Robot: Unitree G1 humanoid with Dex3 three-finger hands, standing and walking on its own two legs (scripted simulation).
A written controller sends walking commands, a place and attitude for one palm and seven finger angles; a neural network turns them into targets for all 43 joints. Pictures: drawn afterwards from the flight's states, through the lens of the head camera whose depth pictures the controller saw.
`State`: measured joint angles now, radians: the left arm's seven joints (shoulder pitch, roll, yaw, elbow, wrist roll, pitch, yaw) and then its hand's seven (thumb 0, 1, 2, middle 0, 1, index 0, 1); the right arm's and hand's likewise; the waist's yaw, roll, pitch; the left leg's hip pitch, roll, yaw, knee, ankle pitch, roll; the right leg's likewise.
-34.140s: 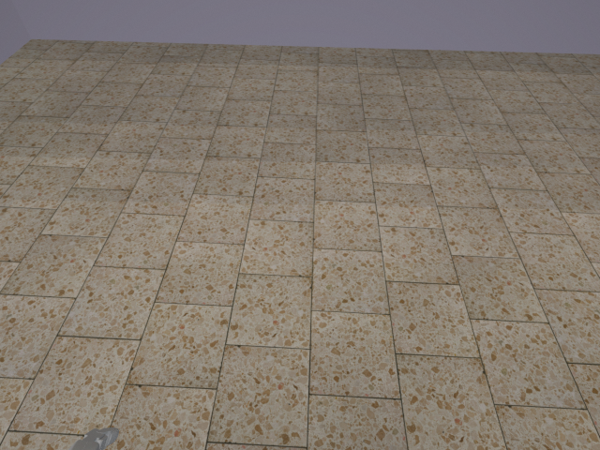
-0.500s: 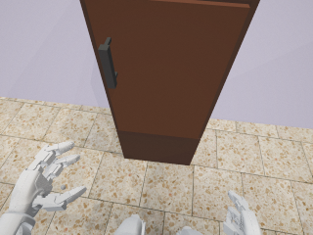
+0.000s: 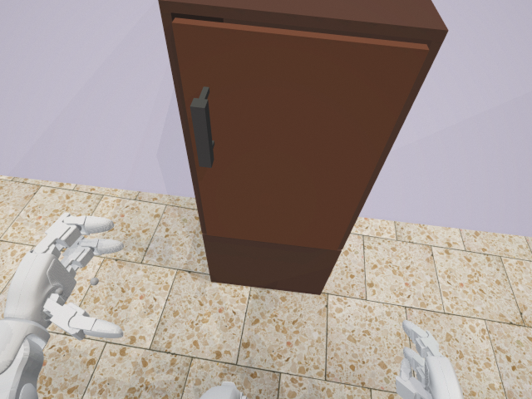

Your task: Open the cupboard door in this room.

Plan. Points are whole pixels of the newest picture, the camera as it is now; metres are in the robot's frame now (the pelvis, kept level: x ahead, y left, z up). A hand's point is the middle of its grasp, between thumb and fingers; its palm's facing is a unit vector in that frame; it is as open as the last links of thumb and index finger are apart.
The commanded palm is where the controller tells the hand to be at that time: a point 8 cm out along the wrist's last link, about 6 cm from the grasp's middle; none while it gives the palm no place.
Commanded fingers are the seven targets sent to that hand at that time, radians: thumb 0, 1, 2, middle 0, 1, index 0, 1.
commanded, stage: raise the hand with hooked fingers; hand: left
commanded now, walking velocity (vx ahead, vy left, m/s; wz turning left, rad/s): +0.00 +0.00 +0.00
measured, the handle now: (205, 128) +0.55 +0.15 +0.08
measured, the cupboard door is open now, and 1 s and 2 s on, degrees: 0 0 0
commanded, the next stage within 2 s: move the hooked fingers beside the handle in 0.80 s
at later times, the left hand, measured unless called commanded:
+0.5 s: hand (78, 240) +0.29 +0.27 +0.10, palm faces -0.03 -1.00 -0.04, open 14.0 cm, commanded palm +0.26 +0.32 +0.10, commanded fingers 0.00 -0.50 0.30 -0.30 -1.20 -0.30 -1.20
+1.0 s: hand (88, 239) +0.30 +0.26 +0.09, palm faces +0.00 -1.00 -0.02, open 14.0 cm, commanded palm +0.28 +0.31 +0.10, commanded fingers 0.00 -0.50 0.30 -0.30 -1.20 -0.30 -1.20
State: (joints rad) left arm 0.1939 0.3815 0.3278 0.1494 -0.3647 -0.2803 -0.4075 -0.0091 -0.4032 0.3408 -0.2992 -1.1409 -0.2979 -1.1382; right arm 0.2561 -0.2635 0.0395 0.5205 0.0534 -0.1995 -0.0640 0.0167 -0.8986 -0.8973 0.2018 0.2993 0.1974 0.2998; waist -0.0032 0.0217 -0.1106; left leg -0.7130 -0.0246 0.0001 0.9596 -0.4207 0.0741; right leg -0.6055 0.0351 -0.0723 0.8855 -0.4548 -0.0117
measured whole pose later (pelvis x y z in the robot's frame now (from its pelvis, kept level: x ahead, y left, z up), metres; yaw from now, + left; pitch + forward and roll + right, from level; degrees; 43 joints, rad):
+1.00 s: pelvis +0.00 -0.01 +0.01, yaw +0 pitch +8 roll -2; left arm -0.08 0.45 0.42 0.46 -0.36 -0.23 -0.52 -0.02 -0.50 0.30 -0.31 -1.20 -0.30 -1.20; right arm 0.28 -0.28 0.05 0.55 0.06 -0.17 -0.08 0.02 -0.90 -0.90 0.20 0.30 0.20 0.30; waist 0.00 0.02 -0.08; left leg -0.63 -0.02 0.00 0.86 -0.38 0.06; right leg -0.53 0.04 -0.07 0.80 -0.42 -0.03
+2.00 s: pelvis +0.00 +0.00 +0.00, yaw -2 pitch +15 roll -3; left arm -0.64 0.52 0.37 0.97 -0.21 -0.33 -0.41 -0.02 -0.50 0.30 -0.30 -1.20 -0.30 -1.20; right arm 0.35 -0.28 0.04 0.60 0.04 -0.02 -0.05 0.01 -0.90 -0.90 0.20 0.30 0.20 0.30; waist -0.09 0.00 -0.09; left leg -0.78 -0.01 0.02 0.92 -0.40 0.07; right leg -0.69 0.04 -0.05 0.86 -0.43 -0.01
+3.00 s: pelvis +0.01 +0.00 +0.00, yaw -3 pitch +18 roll -4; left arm -0.80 0.57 0.41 1.12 -0.15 -0.36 -0.36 -0.02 -0.50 0.30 -0.30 -1.20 -0.30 -1.20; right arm 0.39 -0.27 0.04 0.60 0.02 0.09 -0.02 0.01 -0.90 -0.90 0.20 0.30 0.20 0.30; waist -0.14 0.01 -0.11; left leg -0.86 0.01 0.03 0.97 -0.43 0.08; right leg -0.76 0.06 -0.04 0.88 -0.44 -0.01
